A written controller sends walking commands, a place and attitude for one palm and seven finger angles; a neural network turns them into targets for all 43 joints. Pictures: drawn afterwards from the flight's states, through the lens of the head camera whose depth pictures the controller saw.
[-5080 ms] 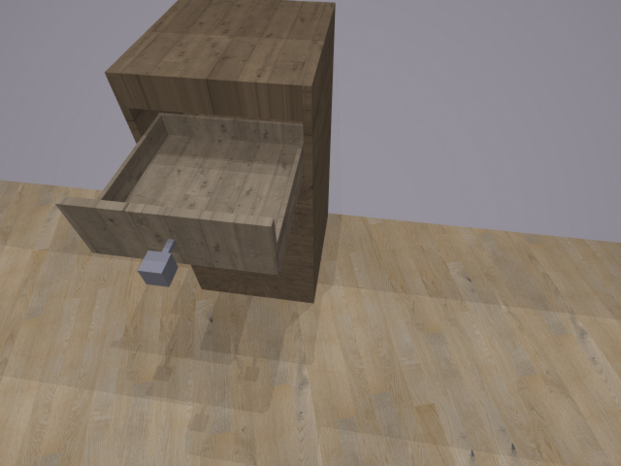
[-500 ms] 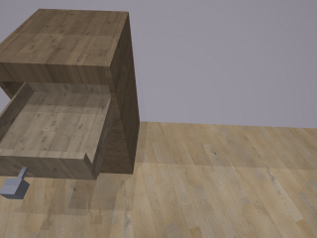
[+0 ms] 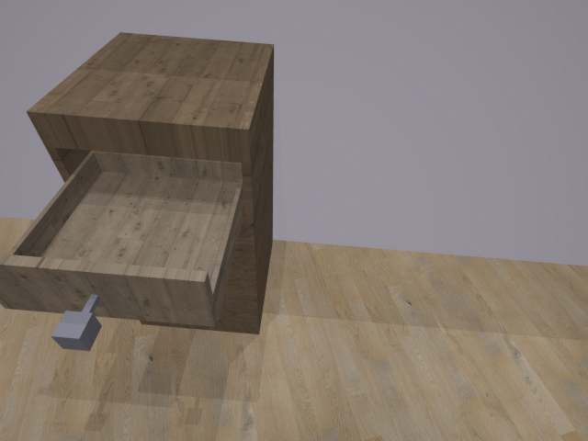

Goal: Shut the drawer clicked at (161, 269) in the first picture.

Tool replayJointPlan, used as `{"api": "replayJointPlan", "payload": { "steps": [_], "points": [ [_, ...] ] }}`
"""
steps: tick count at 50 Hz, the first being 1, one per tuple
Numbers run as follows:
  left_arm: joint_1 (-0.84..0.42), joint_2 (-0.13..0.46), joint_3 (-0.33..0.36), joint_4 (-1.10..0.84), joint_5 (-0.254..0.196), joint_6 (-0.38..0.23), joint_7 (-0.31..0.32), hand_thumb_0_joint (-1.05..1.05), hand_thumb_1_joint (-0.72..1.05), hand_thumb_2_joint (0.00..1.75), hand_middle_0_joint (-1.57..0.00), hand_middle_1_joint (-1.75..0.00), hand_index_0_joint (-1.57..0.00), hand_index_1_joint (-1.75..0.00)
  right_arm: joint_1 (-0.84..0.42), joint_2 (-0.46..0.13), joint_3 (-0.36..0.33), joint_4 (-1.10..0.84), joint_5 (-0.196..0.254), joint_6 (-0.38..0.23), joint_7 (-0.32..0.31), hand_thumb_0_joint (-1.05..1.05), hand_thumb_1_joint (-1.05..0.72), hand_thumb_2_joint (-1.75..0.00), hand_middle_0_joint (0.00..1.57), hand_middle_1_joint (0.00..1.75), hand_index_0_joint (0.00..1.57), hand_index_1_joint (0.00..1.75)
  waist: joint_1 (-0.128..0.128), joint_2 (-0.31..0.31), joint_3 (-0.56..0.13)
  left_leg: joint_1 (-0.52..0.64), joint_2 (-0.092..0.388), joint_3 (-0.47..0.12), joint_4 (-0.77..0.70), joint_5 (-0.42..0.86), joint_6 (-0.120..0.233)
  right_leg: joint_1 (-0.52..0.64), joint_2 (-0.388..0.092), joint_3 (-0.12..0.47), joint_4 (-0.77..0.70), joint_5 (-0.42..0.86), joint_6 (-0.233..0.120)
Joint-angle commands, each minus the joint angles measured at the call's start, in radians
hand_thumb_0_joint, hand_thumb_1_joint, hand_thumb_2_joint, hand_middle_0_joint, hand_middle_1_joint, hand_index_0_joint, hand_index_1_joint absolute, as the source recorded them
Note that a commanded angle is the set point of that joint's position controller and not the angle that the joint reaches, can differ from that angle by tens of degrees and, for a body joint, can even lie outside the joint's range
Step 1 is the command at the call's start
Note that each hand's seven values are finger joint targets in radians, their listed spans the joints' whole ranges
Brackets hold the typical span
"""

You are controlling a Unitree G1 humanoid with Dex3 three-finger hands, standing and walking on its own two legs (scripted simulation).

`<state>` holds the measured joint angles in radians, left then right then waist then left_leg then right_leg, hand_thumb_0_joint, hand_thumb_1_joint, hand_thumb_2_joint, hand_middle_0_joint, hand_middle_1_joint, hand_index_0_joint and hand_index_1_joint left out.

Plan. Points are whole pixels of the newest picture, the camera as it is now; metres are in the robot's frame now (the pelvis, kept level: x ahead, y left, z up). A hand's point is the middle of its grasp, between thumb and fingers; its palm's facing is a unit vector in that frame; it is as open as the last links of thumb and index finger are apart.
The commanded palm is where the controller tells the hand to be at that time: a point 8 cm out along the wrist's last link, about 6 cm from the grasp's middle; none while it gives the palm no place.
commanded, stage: look again from close up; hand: left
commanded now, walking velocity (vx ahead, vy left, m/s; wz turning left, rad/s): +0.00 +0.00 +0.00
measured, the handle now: (84, 318) +0.30 +0.36 -0.06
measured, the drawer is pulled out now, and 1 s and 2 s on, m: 0.30 0.30 0.30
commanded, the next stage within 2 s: shuffle to correct the standing spot in 0.06 s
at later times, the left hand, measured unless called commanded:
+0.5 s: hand out of the picture -0.03 +0.22 -0.19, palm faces +0.07 -0.97 -0.21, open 7.4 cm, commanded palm none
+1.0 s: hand out of the picture +0.00 +0.29 -0.16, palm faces +0.07 -0.96 -0.27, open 7.4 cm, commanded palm none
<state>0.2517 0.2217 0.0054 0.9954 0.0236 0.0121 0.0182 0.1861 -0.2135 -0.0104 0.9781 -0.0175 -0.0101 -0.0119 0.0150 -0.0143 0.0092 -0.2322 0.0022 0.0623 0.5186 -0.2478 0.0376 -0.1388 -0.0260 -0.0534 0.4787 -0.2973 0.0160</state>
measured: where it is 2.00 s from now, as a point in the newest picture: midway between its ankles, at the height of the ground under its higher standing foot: outside the picture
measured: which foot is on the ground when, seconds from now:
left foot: down 0.00-0.86, up 0.88-1.00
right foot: down 0.00-0.52, up 0.54-0.84, down 0.86-1.00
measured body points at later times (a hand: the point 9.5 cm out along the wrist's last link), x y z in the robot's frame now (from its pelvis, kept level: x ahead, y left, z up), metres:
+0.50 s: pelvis -0.02 +0.04 -0.01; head +0.00 +0.05 +0.44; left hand -0.04 +0.28 -0.17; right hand -0.02 -0.21 -0.16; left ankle +0.02 +0.10 -0.74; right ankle -0.02 -0.13 -0.74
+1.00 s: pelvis +0.00 +0.10 +0.00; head +0.00 +0.08 +0.45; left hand +0.00 +0.34 -0.14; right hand +0.02 -0.14 -0.16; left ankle +0.01 +0.21 -0.66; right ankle -0.04 -0.01 -0.74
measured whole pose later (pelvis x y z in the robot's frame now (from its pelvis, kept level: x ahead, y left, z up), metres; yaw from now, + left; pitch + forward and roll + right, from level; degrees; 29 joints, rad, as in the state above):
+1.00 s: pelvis +0.00 +0.10 +0.00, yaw -2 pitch -1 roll +1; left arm 0.35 0.13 0.05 1.00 0.03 0.01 0.06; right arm 0.27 -0.20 -0.06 1.00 -0.02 0.07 0.02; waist 0.02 0.03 0.01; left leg -0.50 -0.02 0.04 1.05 -0.30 -0.05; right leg -0.14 -0.09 -0.16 0.47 -0.31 0.00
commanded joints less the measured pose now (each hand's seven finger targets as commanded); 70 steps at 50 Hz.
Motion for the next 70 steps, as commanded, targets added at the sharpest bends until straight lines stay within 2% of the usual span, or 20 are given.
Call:
{"api": "replayJointPlan", "payload": {
  "steps": [1,13,21,24,26,33,38,41,42,43,44,45,48,55,57,59,60,62,65,70],
  "points": [
    [0.032,0.129,0.025,-0.038,0.001,-0.021,0.01,0.0,0.9,0.9,-0.2,-0.3,-0.2,-0.3,0.027,-0.174,-0.033,-0.042,-0.002,-0.019,-0.01,0.0,-0.9,-0.9,0.2,0.3,0.2,0.3,-0.01,0.063,0.016,-0.005,0.131,-0.167,-0.196,0.044,0.018,-0.045,-0.061,0.056,-0.077,0.086,-0.03],
    [0.113,0.094,0.021,0.006,0.002,-0.006,0.022,0.0,0.9,0.9,-0.2,-0.3,-0.2,-0.3,0.082,-0.116,-0.023,0.003,0.002,0.013,-0.001,0.0,-0.9,-0.9,0.2,0.3,0.2,0.3,-0.005,0.014,0.051,-0.051,0.089,-0.129,-0.178,-0.045,0.004,-0.071,-0.103,0.084,-0.099,0.024,-0.037],
    [0.039,0.177,0.075,-0.06,0.006,0.009,0.046,0.0,0.9,0.9,-0.2,-0.3,-0.2,-0.3,0.168,-0.069,-0.046,-0.021,-0.006,0.055,0.009,0.0,-0.9,-0.9,0.2,0.3,0.2,0.3,-0.04,-0.161,0.078,-0.029,0.02,-0.023,0.17,-0.088,-0.038,-0.275,-0.315,0.241,-0.194,-0.106,-0.153],
    [0.018,0.133,0.076,-0.075,0.003,0.018,0.037,0.0,0.9,0.9,-0.2,-0.3,-0.2,-0.3,0.24,-0.071,-0.048,-0.009,-0.004,0.039,0.011,0.0,-0.9,-0.9,0.2,0.3,0.2,0.3,-0.06,-0.012,0.084,0.033,0.063,-0.07,-0.027,-0.044,-0.019,-0.321,-0.191,0.114,0.004,-0.08,-0.091],
    [0.073,0.051,0.063,-0.075,0.003,0.03,0.034,0.0,0.9,0.9,-0.2,-0.3,-0.2,-0.3,0.262,-0.149,-0.061,-0.014,-0.006,0.03,0.005,0.0,-0.9,-0.9,0.2,0.3,0.2,0.3,-0.045,0.307,0.042,0.046,0.261,-0.36,-0.306,-0.1,0.071,-0.37,0.004,-0.038,0.398,-0.265,-0.016],
    [0.105,0.02,0.062,-0.021,0.006,0.026,0.027,0.0,0.9,0.9,-0.2,-0.3,-0.2,-0.3,0.145,-0.077,-0.037,-0.033,-0.006,0.018,-0.012,0.0,-0.9,-0.9,0.2,0.3,0.2,0.3,-0.015,0.039,-0.014,0.053,0.201,-0.212,-0.331,0.022,0.113,-0.344,-0.075,-0.009,0.549,-0.117,-0.005],
    [0.122,0.011,0.061,-0.031,0.005,0.041,0.034,0.0,0.9,0.9,-0.2,-0.3,-0.2,-0.3,0.158,-0.079,-0.042,-0.019,-0.009,0.03,-0.019,0.0,-0.9,-0.9,0.2,0.3,0.2,0.3,-0.015,0.084,-0.009,0.081,0.202,-0.19,-0.36,0.057,0.005,-0.233,-0.05,-0.044,0.321,-0.184,-0.016],
    [0.296,0.035,0.078,0.012,0.003,0.04,0.044,0.0,0.9,0.9,-0.2,-0.3,-0.2,-0.3,0.091,-0.091,-0.056,-0.036,-0.009,0.044,-0.013,0.0,-0.9,-0.9,0.2,0.3,0.2,0.3,0.064,0.088,0.015,-0.085,0.115,-0.083,-0.345,0.124,-0.147,0.062,-0.025,-0.116,-0.003,-0.113,-0.044],
    [0.409,0.044,0.091,0.043,0.004,0.031,0.053,0.0,0.9,0.9,-0.2,-0.3,-0.2,-0.3,0.042,-0.095,-0.061,-0.046,0.003,0.056,-0.01,0.0,-0.9,-0.9,0.2,0.3,0.2,0.3,0.134,0.01,0.023,-0.254,0.046,-0.014,-0.156,0.061,-0.216,0.26,-0.094,-0.074,-0.163,-0.003,-0.089],
    [0.384,0.126,0.103,0.027,0.017,0.016,0.072,0.0,0.9,0.9,-0.2,-0.3,-0.2,-0.3,0.061,-0.034,-0.065,-0.056,0.021,0.066,-0.006,0.0,-0.9,-0.9,0.2,0.3,0.2,0.3,0.126,-0.383,0.029,-0.46,-0.063,0.035,0.33,-0.263,-0.197,0.27,-0.481,0.405,-0.314,-0.1,-0.227],
    [0.189,0.115,0.087,-0.031,0.005,0.01,0.077,0.0,0.9,0.9,-0.2,-0.3,-0.2,-0.3,0.062,-0.106,-0.071,-0.065,-0.014,0.063,0.001,0.0,-0.9,-0.9,0.2,0.3,0.2,0.3,0.033,-0.199,0.126,-0.43,0.034,-0.126,0.538,-0.256,-0.105,-0.025,-0.544,0.437,-0.329,-0.006,-0.272],
    [0.079,0.11,0.091,-0.071,0.008,-0.007,0.075,0.0,0.9,0.9,-0.2,-0.3,-0.2,-0.3,0.12,-0.078,-0.068,-0.065,-0.017,0.064,0.012,0.0,-0.9,-0.9,0.2,0.3,0.2,0.3,-0.02,-0.115,0.114,-0.387,0.044,-0.157,0.616,-0.16,-0.074,-0.086,-0.497,0.305,-0.314,0.052,-0.26],
    [0.067,0.075,0.078,-0.071,0.009,-0.047,0.053,0.0,0.9,0.9,-0.2,-0.3,-0.2,-0.3,0.118,-0.05,-0.059,-0.043,-0.011,0.065,0.036,0.0,-0.9,-0.9,0.2,0.3,0.2,0.3,-0.031,-0.119,0.094,-0.397,0.046,-0.084,0.623,-0.026,-0.096,-0.027,-0.337,0.089,-0.222,0.382,-0.158],
    [0.105,0.184,0.105,-0.048,0.019,-0.026,0.021,0.0,0.9,0.9,-0.2,-0.3,-0.2,-0.3,0.008,-0.027,-0.047,-0.093,0.007,0.051,0.045,0.0,-0.9,-0.9,0.2,0.3,0.2,0.3,0.026,-0.182,0.093,-0.176,0.043,0.056,0.219,-0.022,-0.113,-0.121,-0.312,-0.01,-0.149,0.271,-0.11],
    [0.067,0.187,0.104,-0.051,0.022,-0.013,0.014,0.0,0.9,0.9,-0.2,-0.3,-0.2,-0.3,0.091,-0.036,-0.051,-0.071,0.008,0.033,0.039,0.0,-0.9,-0.9,0.2,0.3,0.2,0.3,-0.011,-0.203,0.06,-0.022,0.012,0.093,0.08,0.016,-0.101,-0.169,-0.275,-0.049,-0.049,0.248,-0.075],
    [0.126,0.113,0.082,-0.045,0.006,0.001,0.007,0.0,0.9,0.9,-0.2,-0.3,-0.2,-0.3,0.231,-0.142,-0.075,-0.029,0.001,0.008,0.025,0.0,-0.9,-0.9,0.2,0.3,0.2,0.3,-0.048,0.1,-0.077,0.231,0.12,-0.03,-0.047,0.289,-0.074,-0.25,-0.15,-0.11,0.259,0.045,-0.009],
    [0.144,0.04,0.062,-0.058,-0.004,0.007,0.009,0.0,0.9,0.9,-0.2,-0.3,-0.2,-0.3,0.292,-0.241,-0.094,-0.021,0.001,-0.005,0.011,0.0,-0.9,-0.9,0.2,0.3,0.2,0.3,-0.067,0.37,-0.128,0.252,0.343,-0.348,-0.148,0.543,0.025,-0.389,-0.04,-0.081,0.467,-0.362,0.039],
    [0.154,0.022,0.05,-0.075,-0.006,0.01,0.016,0.0,0.9,0.9,-0.2,-0.3,-0.2,-0.3,0.198,-0.248,-0.082,-0.052,-0.005,-0.002,-0.004,0.0,-0.9,-0.9,0.2,0.3,0.2,0.3,-0.028,0.16,-0.055,0.005,0.412,-0.353,-0.236,0.229,0.111,-0.288,-0.073,0.047,0.589,-0.324,0.001],
    [0.113,0.036,0.053,-0.023,0.002,0.021,0.003,0.0,0.9,0.9,-0.2,-0.3,-0.2,-0.3,0.099,-0.157,-0.057,-0.029,-0.016,0.001,-0.028,0.0,-0.9,-0.9,0.2,0.3,0.2,0.3,-0.029,0.279,-0.013,0.003,0.336,-0.246,-0.204,0.424,0.085,-0.306,-0.062,0.062,0.555,-0.199,0.007],
    [0.082,0.052,0.06,-0.043,0.0,0.047,-0.022,0.0,0.9,0.9,-0.2,-0.3,-0.2,-0.3,0.073,-0.178,-0.071,-0.007,-0.016,0.013,-0.044,0.0,-0.9,-0.9,0.2,0.3,0.2,0.3,-0.029,0.186,-0.041,0.003,0.356,-0.199,-0.204,0.319,0.096,-0.265,-0.029,0.05,0.432,-0.16,0.005]
  ]
}}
